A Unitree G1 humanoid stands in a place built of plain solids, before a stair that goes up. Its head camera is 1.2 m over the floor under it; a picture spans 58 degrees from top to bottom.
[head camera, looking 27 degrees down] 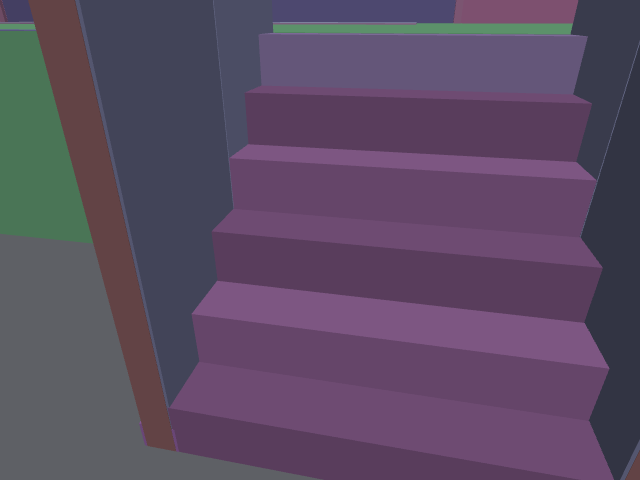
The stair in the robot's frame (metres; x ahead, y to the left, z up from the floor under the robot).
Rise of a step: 0.19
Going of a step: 0.20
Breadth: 1.20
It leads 12 degrees to the right of straight ahead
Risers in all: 6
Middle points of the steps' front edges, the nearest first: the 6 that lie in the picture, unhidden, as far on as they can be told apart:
0.78 -0.14 0.19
0.98 -0.18 0.38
1.17 -0.22 0.58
1.37 -0.26 0.77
1.56 -0.30 0.96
1.75 -0.34 1.15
